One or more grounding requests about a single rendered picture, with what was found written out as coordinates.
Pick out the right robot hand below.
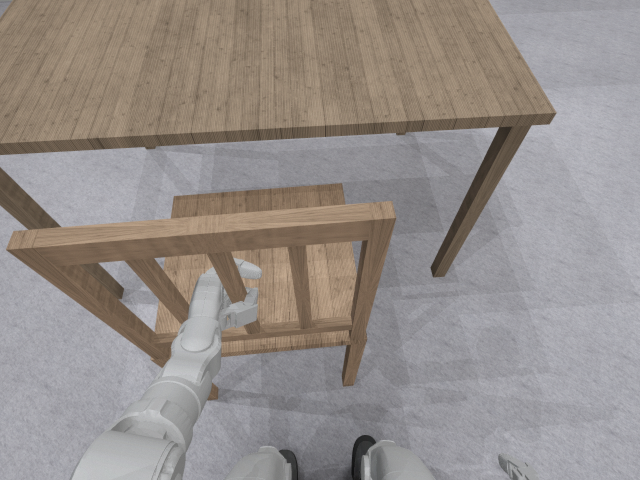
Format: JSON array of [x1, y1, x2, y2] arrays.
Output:
[[498, 453, 539, 480]]

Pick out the left robot forearm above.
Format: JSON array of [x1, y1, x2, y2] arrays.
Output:
[[70, 316, 222, 480]]

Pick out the robot left upper arm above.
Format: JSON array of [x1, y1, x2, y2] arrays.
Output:
[[75, 430, 186, 480]]

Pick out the robot left thigh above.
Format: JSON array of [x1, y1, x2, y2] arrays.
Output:
[[224, 452, 292, 480]]

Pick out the chair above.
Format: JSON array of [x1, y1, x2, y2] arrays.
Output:
[[6, 183, 396, 400]]

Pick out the left robot shin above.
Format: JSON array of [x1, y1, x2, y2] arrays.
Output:
[[258, 446, 285, 459]]

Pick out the table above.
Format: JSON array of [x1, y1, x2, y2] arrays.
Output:
[[0, 0, 557, 299]]

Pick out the left robot hand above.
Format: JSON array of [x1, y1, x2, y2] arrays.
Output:
[[188, 258, 262, 331]]

